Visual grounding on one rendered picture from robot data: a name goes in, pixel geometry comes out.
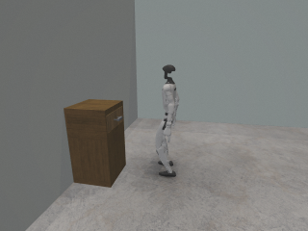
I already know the robot left upper arm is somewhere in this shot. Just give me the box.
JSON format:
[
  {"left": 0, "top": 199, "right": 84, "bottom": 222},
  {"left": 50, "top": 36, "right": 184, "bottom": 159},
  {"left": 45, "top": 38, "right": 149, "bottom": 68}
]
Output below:
[{"left": 163, "top": 84, "right": 175, "bottom": 108}]

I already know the drawer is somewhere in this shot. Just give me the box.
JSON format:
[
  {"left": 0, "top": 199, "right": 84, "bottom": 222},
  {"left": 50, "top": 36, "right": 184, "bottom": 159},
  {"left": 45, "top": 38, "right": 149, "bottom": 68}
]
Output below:
[{"left": 106, "top": 106, "right": 123, "bottom": 133}]

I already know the cabinet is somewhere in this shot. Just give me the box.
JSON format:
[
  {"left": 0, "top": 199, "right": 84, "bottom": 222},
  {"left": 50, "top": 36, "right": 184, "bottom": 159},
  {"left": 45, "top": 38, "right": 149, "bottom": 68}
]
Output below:
[{"left": 64, "top": 99, "right": 126, "bottom": 188}]

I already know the left robot forearm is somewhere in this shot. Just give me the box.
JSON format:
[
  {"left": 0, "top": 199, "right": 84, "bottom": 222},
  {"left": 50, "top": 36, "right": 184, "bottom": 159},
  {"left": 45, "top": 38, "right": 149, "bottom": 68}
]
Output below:
[{"left": 166, "top": 103, "right": 175, "bottom": 128}]

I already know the robot right foot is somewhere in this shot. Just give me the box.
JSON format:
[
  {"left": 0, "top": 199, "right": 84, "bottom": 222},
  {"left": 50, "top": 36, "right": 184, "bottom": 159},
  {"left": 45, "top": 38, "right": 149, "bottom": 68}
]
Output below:
[{"left": 158, "top": 161, "right": 173, "bottom": 167}]

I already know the robot right upper arm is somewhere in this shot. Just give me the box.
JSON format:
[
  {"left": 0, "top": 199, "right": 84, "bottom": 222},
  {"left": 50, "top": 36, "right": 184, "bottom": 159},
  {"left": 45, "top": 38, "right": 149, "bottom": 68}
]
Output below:
[{"left": 175, "top": 90, "right": 180, "bottom": 103}]

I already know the handle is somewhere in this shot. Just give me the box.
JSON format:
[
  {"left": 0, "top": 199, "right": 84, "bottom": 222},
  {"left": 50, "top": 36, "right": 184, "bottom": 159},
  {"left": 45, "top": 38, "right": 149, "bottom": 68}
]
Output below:
[{"left": 114, "top": 116, "right": 123, "bottom": 121}]

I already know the right robot shin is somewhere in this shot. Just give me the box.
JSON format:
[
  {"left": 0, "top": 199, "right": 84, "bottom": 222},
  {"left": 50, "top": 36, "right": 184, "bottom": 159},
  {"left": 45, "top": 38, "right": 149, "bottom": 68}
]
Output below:
[{"left": 162, "top": 142, "right": 169, "bottom": 159}]

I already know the right robot forearm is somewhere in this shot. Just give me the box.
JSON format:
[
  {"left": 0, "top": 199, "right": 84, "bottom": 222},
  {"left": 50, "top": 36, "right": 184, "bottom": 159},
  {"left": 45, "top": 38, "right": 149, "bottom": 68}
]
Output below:
[{"left": 174, "top": 101, "right": 179, "bottom": 117}]

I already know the robot left hand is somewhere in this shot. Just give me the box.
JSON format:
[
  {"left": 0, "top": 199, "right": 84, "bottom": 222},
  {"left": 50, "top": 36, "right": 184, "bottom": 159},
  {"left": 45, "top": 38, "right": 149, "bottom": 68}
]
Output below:
[{"left": 162, "top": 127, "right": 171, "bottom": 142}]

